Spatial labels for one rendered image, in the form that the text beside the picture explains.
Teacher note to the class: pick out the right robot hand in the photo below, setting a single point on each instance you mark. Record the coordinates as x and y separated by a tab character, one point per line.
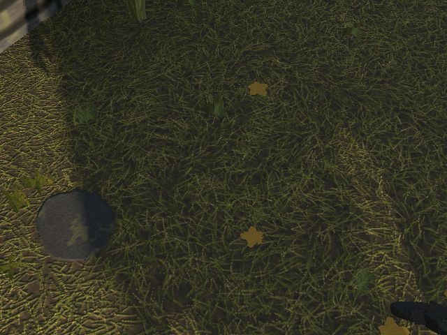
433	315

